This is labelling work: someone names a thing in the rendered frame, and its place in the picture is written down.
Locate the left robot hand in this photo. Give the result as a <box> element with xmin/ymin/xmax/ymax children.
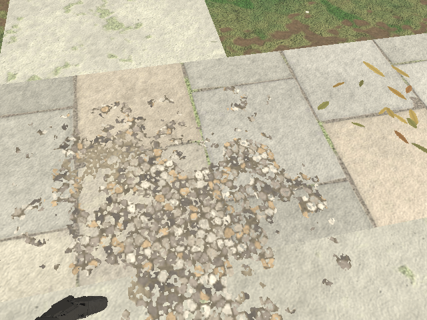
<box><xmin>35</xmin><ymin>295</ymin><xmax>108</xmax><ymax>320</ymax></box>

